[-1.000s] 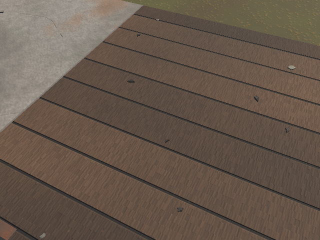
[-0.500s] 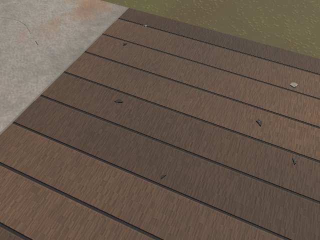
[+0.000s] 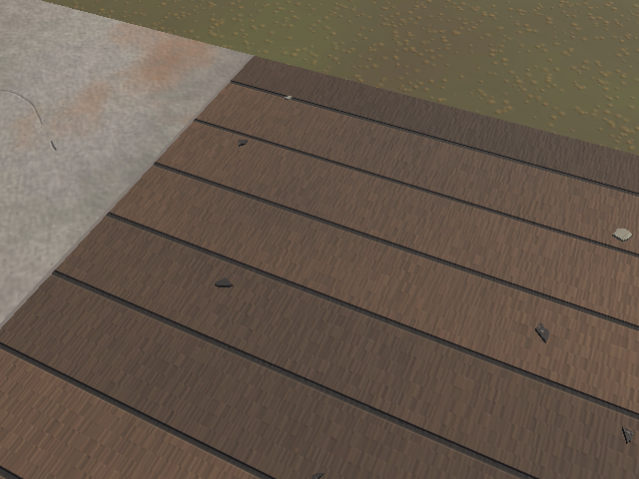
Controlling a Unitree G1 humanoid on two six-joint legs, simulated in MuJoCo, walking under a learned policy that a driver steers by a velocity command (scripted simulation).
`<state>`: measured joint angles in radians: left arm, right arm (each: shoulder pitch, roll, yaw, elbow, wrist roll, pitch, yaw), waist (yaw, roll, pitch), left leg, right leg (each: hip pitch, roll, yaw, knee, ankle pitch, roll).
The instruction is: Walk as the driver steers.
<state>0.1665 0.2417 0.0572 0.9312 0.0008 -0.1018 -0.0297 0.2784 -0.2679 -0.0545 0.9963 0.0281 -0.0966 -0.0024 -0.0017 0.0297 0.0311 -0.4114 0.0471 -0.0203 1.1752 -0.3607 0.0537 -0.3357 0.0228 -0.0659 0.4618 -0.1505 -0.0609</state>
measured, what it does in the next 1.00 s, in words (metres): walks ahead, turning right: left foot, then right foot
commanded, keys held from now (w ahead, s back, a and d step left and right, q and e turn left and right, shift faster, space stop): w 0.32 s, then w+e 0.58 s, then w+q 0.10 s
